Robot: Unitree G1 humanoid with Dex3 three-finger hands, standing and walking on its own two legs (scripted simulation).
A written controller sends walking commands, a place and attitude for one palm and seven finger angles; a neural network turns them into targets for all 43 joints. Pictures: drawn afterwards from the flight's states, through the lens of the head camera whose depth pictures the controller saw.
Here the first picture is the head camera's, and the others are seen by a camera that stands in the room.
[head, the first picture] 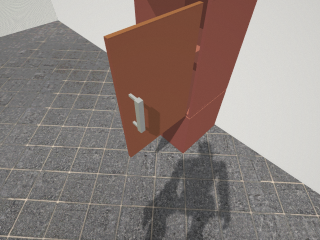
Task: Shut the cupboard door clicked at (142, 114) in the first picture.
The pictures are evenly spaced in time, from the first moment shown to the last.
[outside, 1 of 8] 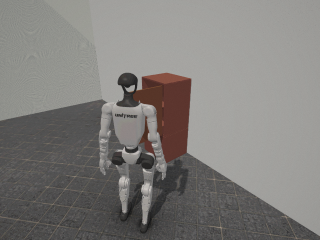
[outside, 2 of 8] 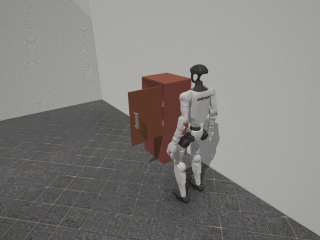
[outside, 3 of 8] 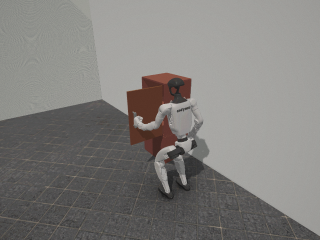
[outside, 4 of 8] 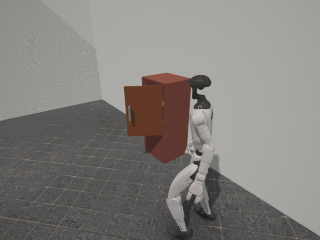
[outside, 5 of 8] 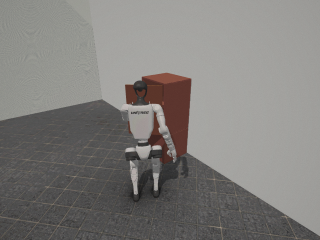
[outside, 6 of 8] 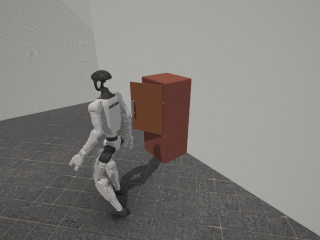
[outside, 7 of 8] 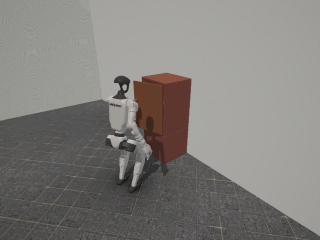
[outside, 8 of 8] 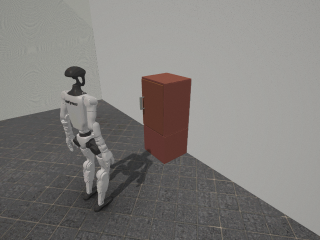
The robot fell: no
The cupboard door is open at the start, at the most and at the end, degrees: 90 90 0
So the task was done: yes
